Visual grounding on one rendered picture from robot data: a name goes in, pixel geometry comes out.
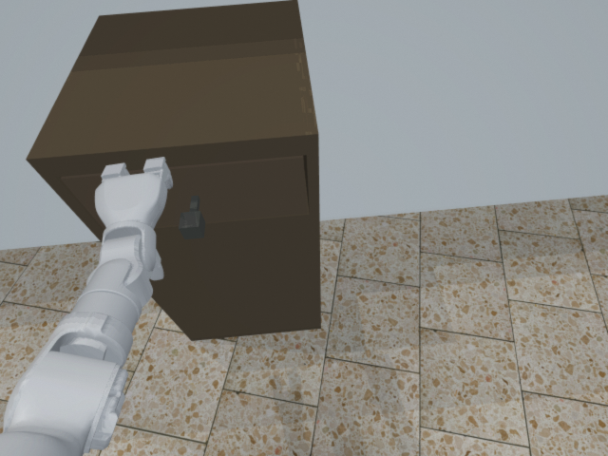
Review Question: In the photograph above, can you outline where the left robot hand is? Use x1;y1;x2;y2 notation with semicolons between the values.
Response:
95;157;173;280

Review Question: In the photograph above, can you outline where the left robot upper arm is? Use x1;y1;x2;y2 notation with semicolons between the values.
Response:
0;351;128;456

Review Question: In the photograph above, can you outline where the cabinet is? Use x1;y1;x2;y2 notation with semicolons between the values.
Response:
26;0;321;341

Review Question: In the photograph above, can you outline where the robot left forearm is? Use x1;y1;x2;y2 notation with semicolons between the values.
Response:
3;221;156;432

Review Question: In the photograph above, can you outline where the handle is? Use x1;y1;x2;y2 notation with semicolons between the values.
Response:
179;196;205;239

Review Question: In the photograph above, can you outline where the drawer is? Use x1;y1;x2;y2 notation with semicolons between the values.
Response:
61;156;307;230

